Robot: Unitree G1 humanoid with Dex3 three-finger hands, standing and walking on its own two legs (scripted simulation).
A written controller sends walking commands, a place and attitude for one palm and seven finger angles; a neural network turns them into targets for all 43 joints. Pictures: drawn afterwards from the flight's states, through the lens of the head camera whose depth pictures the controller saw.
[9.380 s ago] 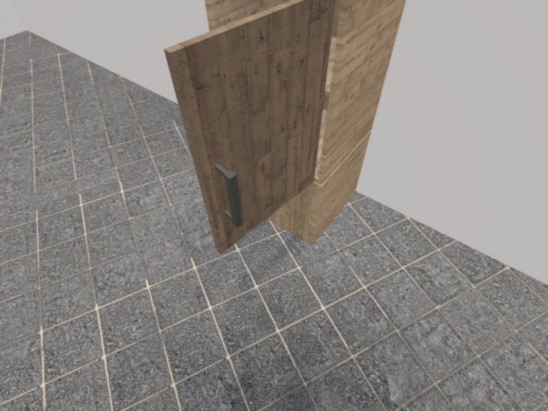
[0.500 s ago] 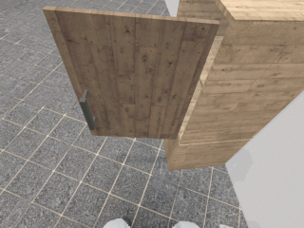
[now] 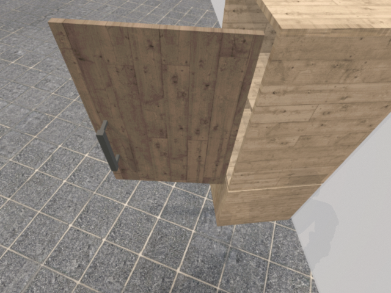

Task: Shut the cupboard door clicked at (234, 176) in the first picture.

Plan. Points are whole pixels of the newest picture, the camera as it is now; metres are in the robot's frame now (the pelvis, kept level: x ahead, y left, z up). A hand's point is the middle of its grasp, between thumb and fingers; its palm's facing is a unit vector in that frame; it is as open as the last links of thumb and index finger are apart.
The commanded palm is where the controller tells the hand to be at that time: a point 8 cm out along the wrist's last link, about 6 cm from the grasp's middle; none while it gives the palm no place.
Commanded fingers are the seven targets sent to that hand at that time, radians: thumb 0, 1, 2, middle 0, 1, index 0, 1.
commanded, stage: come to a stop and stand still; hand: left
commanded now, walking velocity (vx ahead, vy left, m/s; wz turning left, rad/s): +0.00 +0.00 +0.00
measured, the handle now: (110, 147) +0.50 +0.29 -0.10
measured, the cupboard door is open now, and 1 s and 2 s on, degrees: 82 82 82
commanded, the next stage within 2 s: look again from close up in 0.96 s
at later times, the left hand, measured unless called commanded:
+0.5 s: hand out of the picture +0.05 +0.18 -0.16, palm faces -0.04 -0.96 -0.26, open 7.3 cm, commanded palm none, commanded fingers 0.00 0.90 0.90 -0.20 -0.30 -0.20 -0.30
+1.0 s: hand out of the picture +0.02 +0.14 -0.17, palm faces -0.01 -0.98 -0.22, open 7.3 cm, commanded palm none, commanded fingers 0.00 0.90 0.90 -0.20 -0.30 -0.20 -0.30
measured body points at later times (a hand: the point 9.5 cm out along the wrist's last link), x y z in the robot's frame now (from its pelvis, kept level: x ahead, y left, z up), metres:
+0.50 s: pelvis +0.01 -0.01 +0.00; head +0.04 -0.03 +0.45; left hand +0.05 +0.23 -0.14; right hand +0.05 -0.24 -0.16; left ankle -0.01 +0.11 -0.73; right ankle -0.05 -0.14 -0.73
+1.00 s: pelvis +0.01 -0.04 +0.00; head +0.03 -0.05 +0.45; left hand +0.02 +0.19 -0.15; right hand +0.03 -0.27 -0.16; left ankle -0.01 +0.11 -0.73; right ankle -0.05 -0.14 -0.73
